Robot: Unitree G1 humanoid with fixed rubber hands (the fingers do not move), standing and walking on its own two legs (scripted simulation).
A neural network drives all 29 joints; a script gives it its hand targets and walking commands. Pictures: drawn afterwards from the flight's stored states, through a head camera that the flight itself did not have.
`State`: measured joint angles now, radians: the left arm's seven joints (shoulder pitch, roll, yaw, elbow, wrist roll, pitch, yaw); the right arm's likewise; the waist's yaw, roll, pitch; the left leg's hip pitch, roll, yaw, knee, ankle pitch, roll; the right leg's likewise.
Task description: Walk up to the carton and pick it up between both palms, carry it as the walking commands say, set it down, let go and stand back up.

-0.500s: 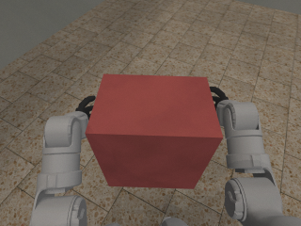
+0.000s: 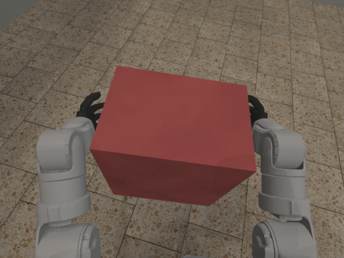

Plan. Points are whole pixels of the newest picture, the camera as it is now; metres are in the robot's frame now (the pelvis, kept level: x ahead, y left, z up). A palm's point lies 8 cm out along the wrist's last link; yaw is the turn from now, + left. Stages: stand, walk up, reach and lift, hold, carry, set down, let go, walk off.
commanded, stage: carry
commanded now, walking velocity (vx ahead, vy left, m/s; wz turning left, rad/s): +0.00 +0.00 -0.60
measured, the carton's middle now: (170, 147) +0.35 -0.01 +0.03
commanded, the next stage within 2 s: none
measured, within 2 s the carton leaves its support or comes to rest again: neither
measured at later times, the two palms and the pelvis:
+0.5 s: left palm (125, 66) +0.60 +0.10 +0.05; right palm (252, 98) +0.47 -0.22 +0.07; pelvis +0.22 +0.06 -0.03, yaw -19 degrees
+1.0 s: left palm (156, 20) +0.85 +0.01 +0.04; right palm (244, 62) +0.61 -0.24 +0.07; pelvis +0.49 +0.11 -0.04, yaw -43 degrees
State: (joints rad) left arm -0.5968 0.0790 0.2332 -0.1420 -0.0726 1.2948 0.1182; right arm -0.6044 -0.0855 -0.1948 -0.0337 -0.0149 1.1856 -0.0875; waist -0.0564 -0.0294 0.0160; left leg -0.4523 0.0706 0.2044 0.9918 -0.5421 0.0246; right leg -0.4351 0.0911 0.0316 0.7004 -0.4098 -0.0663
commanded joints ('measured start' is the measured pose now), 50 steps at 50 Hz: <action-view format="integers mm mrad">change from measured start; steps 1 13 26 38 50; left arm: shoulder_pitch -826 -801 -735 -734 -664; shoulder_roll -970 -1011 -1041 -1075 -995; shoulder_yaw -702 -758 -794 -829 -804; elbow -135 -120 -102 -147 -55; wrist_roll -335 -355 -326 -357 -305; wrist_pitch -83 -140 -143 -204 -134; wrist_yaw -209 -199 -194 -171 -207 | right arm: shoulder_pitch -753 -668 -613 -726 -543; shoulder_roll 1069 1038 1030 1010 987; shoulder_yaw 649 590 597 612 539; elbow -166 -169 -126 -280 -55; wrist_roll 485 442 472 468 429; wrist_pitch -9 -57 -64 -113 -72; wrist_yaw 240 263 298 269 296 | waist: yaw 78 31 52 38 22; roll -126 292 28 272 455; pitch -642 -558 -538 -615 -422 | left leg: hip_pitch -249 1016 -13 986 469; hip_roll -32 266 82 174 212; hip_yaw -140 -35 -341 -63 -415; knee -110 -248 -336 -220 -573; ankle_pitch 49 1819 6 2162 791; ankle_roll -88 -104 -114 -293 -102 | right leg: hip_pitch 690 -502 249 -390 -367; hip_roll -257 10 -255 58 -77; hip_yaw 380 -301 256 -383 -156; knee -32 182 78 148 461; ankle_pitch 1519 31 1014 43 -133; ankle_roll -121 69 -59 54 119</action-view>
